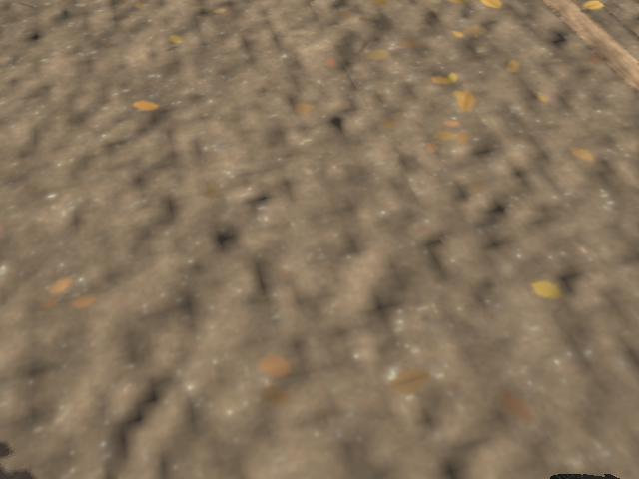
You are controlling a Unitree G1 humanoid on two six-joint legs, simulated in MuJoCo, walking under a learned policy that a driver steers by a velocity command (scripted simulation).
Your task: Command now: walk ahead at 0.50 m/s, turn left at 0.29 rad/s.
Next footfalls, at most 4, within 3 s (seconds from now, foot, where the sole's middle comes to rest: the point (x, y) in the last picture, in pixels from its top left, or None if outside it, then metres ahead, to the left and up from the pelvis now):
0.06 left None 0.22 0.11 -0.77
0.54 right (387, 464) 0.51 -0.05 -0.77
1.04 left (215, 396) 0.64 0.32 -0.77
1.56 right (259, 261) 1.01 0.27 -0.77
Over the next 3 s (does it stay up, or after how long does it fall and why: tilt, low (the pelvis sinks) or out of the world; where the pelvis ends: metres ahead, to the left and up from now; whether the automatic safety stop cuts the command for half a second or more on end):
stays up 1.50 0.58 0.01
